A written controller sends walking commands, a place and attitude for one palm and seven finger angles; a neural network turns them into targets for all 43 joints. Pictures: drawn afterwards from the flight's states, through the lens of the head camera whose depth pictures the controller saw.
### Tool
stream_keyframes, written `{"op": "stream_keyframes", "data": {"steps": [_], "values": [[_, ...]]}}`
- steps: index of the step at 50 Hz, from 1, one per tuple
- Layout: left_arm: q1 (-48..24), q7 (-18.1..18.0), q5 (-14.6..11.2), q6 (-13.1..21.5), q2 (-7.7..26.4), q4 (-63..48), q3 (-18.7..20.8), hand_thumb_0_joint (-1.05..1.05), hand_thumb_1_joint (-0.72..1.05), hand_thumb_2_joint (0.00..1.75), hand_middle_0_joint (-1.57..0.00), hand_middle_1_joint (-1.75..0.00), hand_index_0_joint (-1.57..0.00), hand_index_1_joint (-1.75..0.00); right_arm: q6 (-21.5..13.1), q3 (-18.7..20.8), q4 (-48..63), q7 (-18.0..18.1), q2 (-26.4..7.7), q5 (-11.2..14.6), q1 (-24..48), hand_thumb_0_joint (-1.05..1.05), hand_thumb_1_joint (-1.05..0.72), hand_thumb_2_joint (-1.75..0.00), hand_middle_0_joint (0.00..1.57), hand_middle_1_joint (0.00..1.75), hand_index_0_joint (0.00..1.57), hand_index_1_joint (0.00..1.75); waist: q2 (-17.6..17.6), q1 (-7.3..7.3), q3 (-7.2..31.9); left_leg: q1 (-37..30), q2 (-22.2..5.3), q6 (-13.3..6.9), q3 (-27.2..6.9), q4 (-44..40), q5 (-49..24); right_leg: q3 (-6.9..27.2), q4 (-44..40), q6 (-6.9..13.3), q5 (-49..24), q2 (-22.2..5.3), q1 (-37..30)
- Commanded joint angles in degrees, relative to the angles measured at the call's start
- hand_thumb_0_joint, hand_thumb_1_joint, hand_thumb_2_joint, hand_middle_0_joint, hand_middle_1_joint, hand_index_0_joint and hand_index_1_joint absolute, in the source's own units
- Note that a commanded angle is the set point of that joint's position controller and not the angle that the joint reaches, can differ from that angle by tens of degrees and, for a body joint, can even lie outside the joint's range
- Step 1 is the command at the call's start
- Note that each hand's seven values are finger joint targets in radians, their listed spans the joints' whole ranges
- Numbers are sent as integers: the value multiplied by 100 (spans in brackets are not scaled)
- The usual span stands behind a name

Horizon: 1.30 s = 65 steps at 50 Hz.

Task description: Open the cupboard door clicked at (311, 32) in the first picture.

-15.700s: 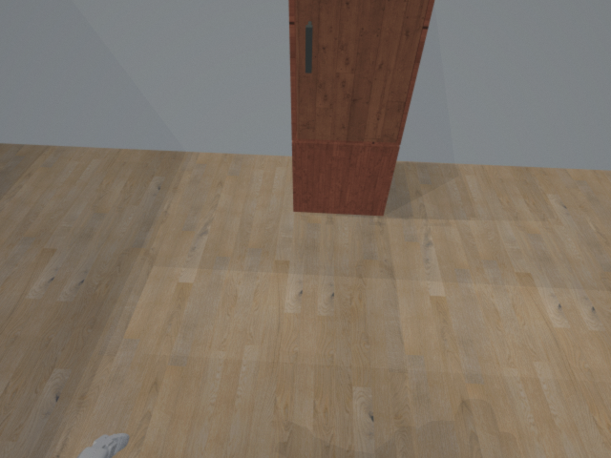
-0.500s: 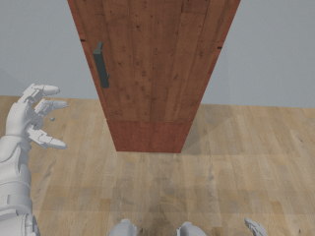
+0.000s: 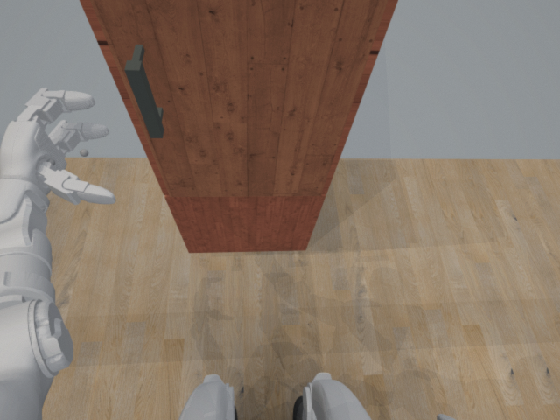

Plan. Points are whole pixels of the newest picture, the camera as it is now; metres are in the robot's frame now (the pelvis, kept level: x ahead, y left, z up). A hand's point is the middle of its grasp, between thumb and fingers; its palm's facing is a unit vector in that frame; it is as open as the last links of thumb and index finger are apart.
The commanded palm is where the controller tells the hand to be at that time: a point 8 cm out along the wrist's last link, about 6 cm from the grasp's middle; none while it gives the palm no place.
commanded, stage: move the hooked fingers beside the handle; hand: left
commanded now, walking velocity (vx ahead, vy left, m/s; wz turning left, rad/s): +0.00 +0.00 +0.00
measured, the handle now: (148, 94) +0.58 +0.19 +0.07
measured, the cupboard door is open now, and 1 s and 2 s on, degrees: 0 0 0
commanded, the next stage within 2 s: slide the fingers in behind the handle in 1.24 s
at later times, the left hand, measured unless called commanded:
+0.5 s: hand (86, 111) +0.53 +0.26 +0.08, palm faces +0.01 -1.00 -0.01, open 13.9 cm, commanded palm +0.51 +0.31 +0.07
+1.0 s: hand (93, 122) +0.52 +0.26 +0.07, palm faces -0.03 -1.00 +0.01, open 14.0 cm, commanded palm +0.50 +0.30 +0.07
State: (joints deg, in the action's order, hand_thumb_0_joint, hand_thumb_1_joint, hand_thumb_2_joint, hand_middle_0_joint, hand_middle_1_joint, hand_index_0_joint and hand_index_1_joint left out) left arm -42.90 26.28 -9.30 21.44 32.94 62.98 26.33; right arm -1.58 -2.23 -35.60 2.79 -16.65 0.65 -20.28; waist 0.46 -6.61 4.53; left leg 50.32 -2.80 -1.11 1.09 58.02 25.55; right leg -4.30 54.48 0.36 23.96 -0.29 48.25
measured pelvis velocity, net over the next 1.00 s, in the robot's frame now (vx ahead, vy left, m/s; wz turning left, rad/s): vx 0.02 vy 0.02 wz -0.03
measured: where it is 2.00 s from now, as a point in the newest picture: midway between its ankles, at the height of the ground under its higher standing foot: outside the picture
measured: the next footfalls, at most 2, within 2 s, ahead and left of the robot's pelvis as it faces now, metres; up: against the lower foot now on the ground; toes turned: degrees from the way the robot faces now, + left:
none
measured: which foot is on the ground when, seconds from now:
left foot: down 0.00-1.00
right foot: down 0.00-1.00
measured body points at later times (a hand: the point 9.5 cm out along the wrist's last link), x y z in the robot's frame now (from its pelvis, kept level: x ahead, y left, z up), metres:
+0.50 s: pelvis +0.01 +0.00 -0.01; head +0.17 +0.02 +0.41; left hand +0.52 +0.32 +0.08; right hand -0.01 -0.28 -0.10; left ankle +0.02 +0.10 -0.67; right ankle +0.02 -0.12 -0.67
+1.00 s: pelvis +0.02 +0.02 +0.00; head +0.16 +0.05 +0.42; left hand +0.52 +0.31 +0.07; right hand +0.02 -0.25 -0.10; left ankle +0.02 +0.10 -0.67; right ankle +0.02 -0.12 -0.67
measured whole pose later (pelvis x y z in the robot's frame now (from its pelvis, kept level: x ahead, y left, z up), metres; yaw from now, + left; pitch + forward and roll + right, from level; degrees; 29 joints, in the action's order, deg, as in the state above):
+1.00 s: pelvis +0.02 +0.02 +0.00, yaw -1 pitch +23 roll -5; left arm -50.9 25.1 -6.0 18.7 37.9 68.1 27.6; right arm 5.7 -3.1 -33.8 0.7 -15.6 -0.8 -22.3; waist 1.0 -10.0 5.4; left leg 54.9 -3.5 -2.2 0.9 59.6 27.5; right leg -4.2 52.9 -0.9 24.0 0.6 51.5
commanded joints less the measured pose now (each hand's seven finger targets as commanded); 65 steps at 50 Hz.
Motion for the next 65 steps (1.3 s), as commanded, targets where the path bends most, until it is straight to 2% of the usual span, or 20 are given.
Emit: {"op": "stream_keyframes", "data": {"steps": [1, 8, 10, 14, 21, 25, 27, 31, 37, 41, 42, 44, 48, 52, 53, 58, 60, 62, 64, 65], "values": [[-2477, -95, -10, 257, 2053, -828, 426, 0, -50, 30, -30, -120, -30, -120, -32, 352, 374, 96, -1050, 13, -832, 0, -90, -90, 20, 30, 20, 30, 530, -118, 2425, -1500, 120, -66, -330, -640, -1760, 287, -554, 57, -1443, 237, -873], [-2756, -108, 141, 314, 2689, -738, 753, 0, -50, 30, -30, -120, -30, -120, 150, 326, 411, 76, -1062, -20, -1039, 0, -90, -90, 20, 30, 20, 30, 728, -112, 2888, -1311, 120, -99, -259, -454, -2072, 396, -460, 40, -1882, 268, -1195], [-2882, -40, 124, 282, 2564, -628, 634, 0, -50, 30, -30, -120, -30, -120, 192, 325, 397, 75, -1050, -24, -1103, 0, -90, -90, 20, 30, 20, 30, 658, -224, 2817, -1253, 114, -129, -241, -395, -2116, 406, -453, 35, -1978, 289, -1149], [-3025, 71, 208, 74, 2819, -278, 637, 0, -50, 30, -30, -120, -30, -120, 284, 299, 364, 81, -1109, -1, -1200, 0, -90, -90, 20, 30, 20, 30, 716, -324, 2585, -959, 108, -149, -206, -399, -1848, 447, -559, 3, -1819, 286, -1079], [-3638, 120, 241, 152, 3062, -433, 684, 0, -50, 30, -30, -120, -30, -120, 384, 284, 273, 69, -1141, -70, -1395, 0, -90, -90, 20, 30, 20, 30, 1095, -459, 3010, -1440, 34, -125, -339, -230, -2371, 359, -435, 28, -1958, 337, -690], [-3121, 202, 242, 20, 2981, -108, 716, 0, -50, 30, -30, -120, -30, -120, 451, 279, 347, 23, -1141, -73, -1453, 0, -90, -90, 20, 30, 20, 30, 1051, -362, 3030, -1430, 48, -124, -314, -220, -2567, 311, -392, 60, -2143, 358, -757], [-2918, 216, 312, -74, 3231, -168, 844, 0, -50, 30, -30, -120, -30, -120, 520, 284, 380, 15, -1164, -84, -1463, 0, -90, -90, 20, 30, 20, 30, 1063, -289, 3001, -1392, 36, -118, -310, -267, -2636, 292, -407, 35, -2206, 350, -830], [-2828, 187, 241, 23, 3141, -714, 899, 0, -50, 30, -30, -120, -30, -120, 591, 326, 502, -54, -1143, -101, -1460, 0, -90, -90, 20, 30, 20, 30, 1204, -222, 3252, -1789, 15, -96, -333, -268, -3041, 241, -390, 58, -2395, 394, -792], [-3270, 37, 159, 290, 2702, -1065, 677, 0, -50, 30, -30, -120, -30, -120, 624, 366, 335, -79, -1126, -128, -1438, 0, -90, -90, 20, 30, 20, 30, 1487, -374, 3097, -2541, -64, 11, -547, -312, -3312, 103, -455, 82, -1899, 431, -117], [-3063, 32, 158, 118, 2057, -781, 220, 0, -50, 30, -30, -120, -30, -120, 642, 361, 261, -90, -1092, -124, -1423, 0, -90, -90, 20, 30, 20, 30, 1505, -435, 2839, -2733, -86, 65, -626, -390, -3399, 28, -539, 84, -1668, 413, 167], [-3024, 11, 182, 63, 2141, -679, 293, 0, -50, 30, -30, -120, -30, -120, 651, 366, 244, -84, -1112, -135, -1432, 0, -90, -90, 20, 30, 20, 30, 1372, -414, 2750, -2663, -97, 72, -658, -408, -3386, 12, -543, 82, -1638, 406, 164], [-2923, -35, 179, -36, 1872, -592, 113, 0, -50, 30, -30, -120, -30, -120, 670, 359, 274, -95, -1084, -130, -1416, 0, -90, -90, 20, 30, 20, 30, 1315, -432, 2645, -2591, -85, 68, -652, -439, -3325, -7, -554, 80, -1596, 399, 200], [-2995, -207, 178, 83, 2217, -719, 429, 0, -50, 30, -30, -120, -30, -120, 672, 351, 372, -94, -1094, -146, -1376, 0, -90, -90, 20, 30, 20, 30, 1028, -357, 2774, -2326, -40, 42, -602, -440, -3114, 32, -502, 78, -1710, 397, -112], [-3112, -400, 286, 371, 2453, -1124, 619, 0, -50, 30, -30, -120, -30, -120, 646, 360, 404, -131, -1047, -178, -1313, 0, -90, -90, 20, 30, 20, 30, 1458, -247, 3072, -2590, -49, 122, -599, -357, -3483, 66, -403, 100, -1857, 392, -144], [-3005, -423, 291, 397, 2517, -1110, 684, 0, -50, 30, -30, -120, -30, -120, 639, 363, 420, -138, -1054, -180, -1305, 0, -90, -90, 20, 30, 20, 30, 1288, -224, 3087, -2523, -48, 110, -585, -373, -3424, 68, -411, 95, -1888, 400, -288], [-2959, -261, 272, 219, 2307, -528, 433, 0, -50, 30, -30, -120, -30, -120, 674, 310, 418, -99, -1074, -108, -1222, 0, -90, -90, 20, 30, 20, 30, 977, -358, 2523, -1941, 5, 8, -489, -463, -2567, 96, -505, 79, -1658, 398, -354], [-3010, -176, 228, 191, 2220, -562, 364, 0, -50, 30, -30, -120, -30, -120, 663, 309, 442, -75, -1080, -100, -1247, 0, -90, -90, 20, 30, 20, 30, 1102, -373, 2583, -1996, 25, -18, -463, -453, -2540, 119, -505, 97, -1684, 394, -345], [-2982, -121, 200, 221, 2401, -639, 491, 0, -50, 30, -30, -120, -30, -120, 657, 332, 408, -51, -1106, -107, -1260, 0, -90, -90, 20, 30, 20, 30, 960, -355, 2758, -2008, 12, -24, -475, -431, -2569, 134, -514, 74, -1748, 391, -425], [-2962, -91, 157, 256, 2295, -595, 419, 0, -50, 30, -30, -120, -30, -120, 637, 323, 397, -41, -1092, -92, -1239, 0, -90, -90, 20, 30, 20, 30, 829, -368, 2706, -1846, 32, -45, -459, -422, -2425, 157, -517, 72, -1719, 388, -473], [-3213, -69, 119, 324, 2096, -741, 247, 0, -50, 30, -30, -120, -30, -120, 625, 312, 370, -44, -1059, -101, -1242, 0, -90, -90, 20, 30, 20, 30, 1090, -430, 2695, -2021, 26, -28, -482, -406, -2530, 139, -483, 92, -1711, 386, -318]]}}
